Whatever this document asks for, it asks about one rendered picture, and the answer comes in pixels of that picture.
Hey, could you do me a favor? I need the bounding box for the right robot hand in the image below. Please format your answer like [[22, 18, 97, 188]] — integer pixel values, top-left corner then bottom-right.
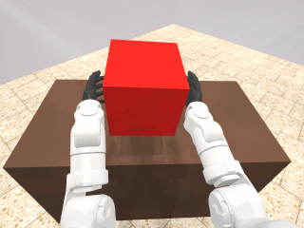
[[185, 70, 202, 108]]

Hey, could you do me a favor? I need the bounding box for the right robot forearm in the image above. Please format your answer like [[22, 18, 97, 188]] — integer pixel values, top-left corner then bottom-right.
[[183, 102, 267, 215]]

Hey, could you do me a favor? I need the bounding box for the left robot hand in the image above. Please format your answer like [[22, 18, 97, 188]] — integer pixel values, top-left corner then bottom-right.
[[82, 70, 105, 104]]

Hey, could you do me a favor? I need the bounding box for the left robot forearm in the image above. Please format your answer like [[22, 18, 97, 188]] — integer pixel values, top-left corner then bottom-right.
[[60, 99, 108, 228]]

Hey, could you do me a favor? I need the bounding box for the robot right upper arm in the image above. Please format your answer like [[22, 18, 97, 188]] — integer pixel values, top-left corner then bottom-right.
[[208, 183, 302, 228]]

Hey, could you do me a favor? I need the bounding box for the pedestal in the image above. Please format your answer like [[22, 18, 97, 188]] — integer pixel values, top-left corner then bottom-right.
[[3, 79, 292, 223]]

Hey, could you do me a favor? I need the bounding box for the robot left upper arm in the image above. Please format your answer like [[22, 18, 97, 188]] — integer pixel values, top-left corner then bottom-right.
[[61, 194, 117, 228]]

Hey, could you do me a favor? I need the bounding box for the carton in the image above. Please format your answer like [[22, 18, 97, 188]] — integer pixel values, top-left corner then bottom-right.
[[103, 39, 190, 136]]

